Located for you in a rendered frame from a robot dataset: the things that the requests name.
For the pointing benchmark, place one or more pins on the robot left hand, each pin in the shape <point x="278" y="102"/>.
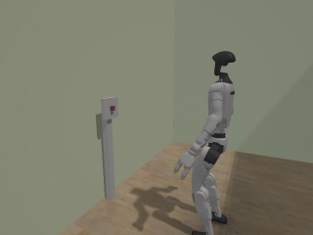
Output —
<point x="188" y="161"/>

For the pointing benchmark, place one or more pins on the robot left forearm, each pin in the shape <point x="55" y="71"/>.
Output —
<point x="206" y="133"/>

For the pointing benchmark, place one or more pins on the panel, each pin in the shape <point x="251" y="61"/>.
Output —
<point x="107" y="116"/>

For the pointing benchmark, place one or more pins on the left robot upper arm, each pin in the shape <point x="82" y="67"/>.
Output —
<point x="217" y="92"/>

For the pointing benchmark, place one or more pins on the robot left thigh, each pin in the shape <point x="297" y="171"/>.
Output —
<point x="207" y="156"/>

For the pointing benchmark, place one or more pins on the robot right foot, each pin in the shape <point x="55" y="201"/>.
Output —
<point x="221" y="219"/>

